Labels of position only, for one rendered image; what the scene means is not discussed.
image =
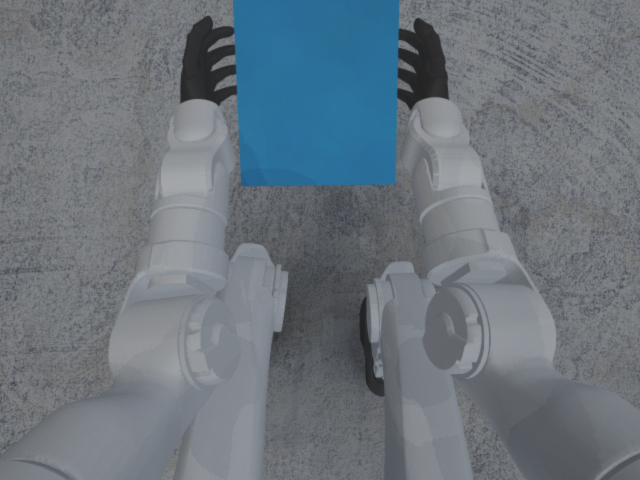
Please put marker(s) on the right robot foot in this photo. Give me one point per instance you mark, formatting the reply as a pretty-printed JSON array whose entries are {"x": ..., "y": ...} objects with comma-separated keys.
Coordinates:
[{"x": 376, "y": 385}]

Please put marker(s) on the robot left hand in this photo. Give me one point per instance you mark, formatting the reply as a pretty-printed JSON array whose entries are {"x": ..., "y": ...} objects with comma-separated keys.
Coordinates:
[{"x": 197, "y": 82}]

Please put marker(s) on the robot left forearm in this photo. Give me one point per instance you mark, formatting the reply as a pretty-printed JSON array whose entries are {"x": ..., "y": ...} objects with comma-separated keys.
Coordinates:
[{"x": 185, "y": 253}]

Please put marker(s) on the carton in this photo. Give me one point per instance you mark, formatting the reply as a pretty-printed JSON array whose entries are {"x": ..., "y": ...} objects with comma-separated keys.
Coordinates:
[{"x": 317, "y": 91}]

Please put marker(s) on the robot right hand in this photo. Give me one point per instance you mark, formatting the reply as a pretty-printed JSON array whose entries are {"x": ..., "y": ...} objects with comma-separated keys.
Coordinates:
[{"x": 430, "y": 79}]

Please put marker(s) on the right robot upper arm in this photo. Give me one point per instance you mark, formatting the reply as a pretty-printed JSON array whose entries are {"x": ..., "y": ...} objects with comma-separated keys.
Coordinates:
[{"x": 498, "y": 341}]

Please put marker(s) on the robot right forearm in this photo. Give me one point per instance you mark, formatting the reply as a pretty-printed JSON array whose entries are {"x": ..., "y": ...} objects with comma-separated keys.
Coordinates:
[{"x": 463, "y": 240}]

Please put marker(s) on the left robot upper arm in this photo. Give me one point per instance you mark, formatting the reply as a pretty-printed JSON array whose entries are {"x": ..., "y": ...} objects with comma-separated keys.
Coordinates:
[{"x": 166, "y": 356}]

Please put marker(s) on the robot right shin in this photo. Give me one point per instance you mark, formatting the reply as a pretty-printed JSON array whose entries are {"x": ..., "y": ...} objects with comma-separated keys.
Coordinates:
[{"x": 428, "y": 290}]

